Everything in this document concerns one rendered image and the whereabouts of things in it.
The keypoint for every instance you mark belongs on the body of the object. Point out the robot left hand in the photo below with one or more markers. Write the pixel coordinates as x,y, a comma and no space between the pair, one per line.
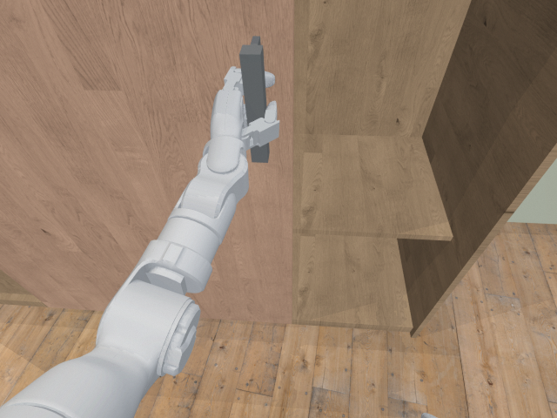
228,117

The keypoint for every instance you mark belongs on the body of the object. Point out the left robot upper arm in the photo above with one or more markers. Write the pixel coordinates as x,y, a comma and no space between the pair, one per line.
149,332

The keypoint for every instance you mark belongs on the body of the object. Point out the handle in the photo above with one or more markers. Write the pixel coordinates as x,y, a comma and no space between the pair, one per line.
253,77

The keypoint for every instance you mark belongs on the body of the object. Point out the wardrobe door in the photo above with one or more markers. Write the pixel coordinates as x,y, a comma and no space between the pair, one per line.
8,285
105,110

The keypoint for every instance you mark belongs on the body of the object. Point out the robot left forearm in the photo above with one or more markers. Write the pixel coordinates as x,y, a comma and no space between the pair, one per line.
180,259

